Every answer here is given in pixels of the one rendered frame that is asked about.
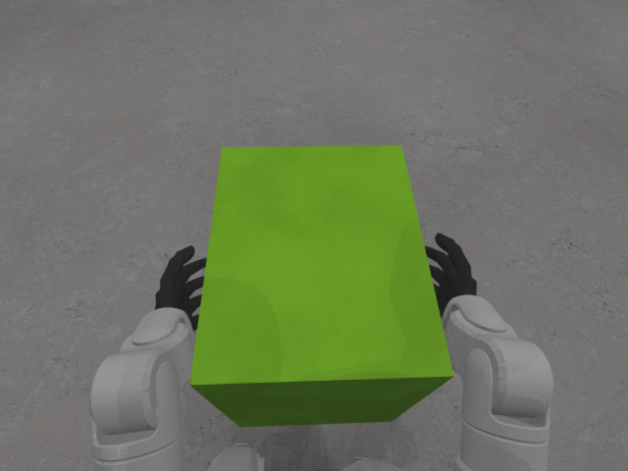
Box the left robot hand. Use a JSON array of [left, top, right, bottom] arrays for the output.
[[155, 245, 207, 331]]

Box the right robot shin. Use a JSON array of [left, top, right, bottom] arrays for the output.
[[344, 457, 368, 468]]

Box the robot right forearm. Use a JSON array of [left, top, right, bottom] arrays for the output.
[[442, 294, 553, 471]]

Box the left robot thigh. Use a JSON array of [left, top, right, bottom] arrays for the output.
[[207, 446, 264, 471]]

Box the right robot hand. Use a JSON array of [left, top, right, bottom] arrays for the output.
[[425, 233, 477, 319]]

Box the robot left forearm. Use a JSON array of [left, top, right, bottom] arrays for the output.
[[89, 307, 195, 471]]

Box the carton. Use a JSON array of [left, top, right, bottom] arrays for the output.
[[189, 145, 454, 427]]

